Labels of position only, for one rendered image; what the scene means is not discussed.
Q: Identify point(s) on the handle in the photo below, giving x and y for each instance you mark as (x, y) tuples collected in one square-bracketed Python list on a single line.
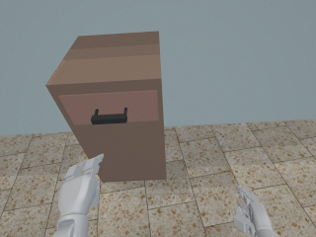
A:
[(109, 119)]

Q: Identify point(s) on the drawer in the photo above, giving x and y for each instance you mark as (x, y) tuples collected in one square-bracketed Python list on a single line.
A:
[(141, 105)]

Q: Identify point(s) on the robot left hand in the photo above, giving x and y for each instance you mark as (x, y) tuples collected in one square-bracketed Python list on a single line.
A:
[(80, 192)]

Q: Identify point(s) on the cabinet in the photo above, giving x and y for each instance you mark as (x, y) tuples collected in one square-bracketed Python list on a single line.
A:
[(111, 63)]

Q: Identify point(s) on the robot left forearm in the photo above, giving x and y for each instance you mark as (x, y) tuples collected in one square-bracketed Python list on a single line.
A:
[(72, 225)]

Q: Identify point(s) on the robot right hand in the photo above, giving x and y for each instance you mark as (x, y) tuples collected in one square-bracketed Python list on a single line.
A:
[(256, 216)]

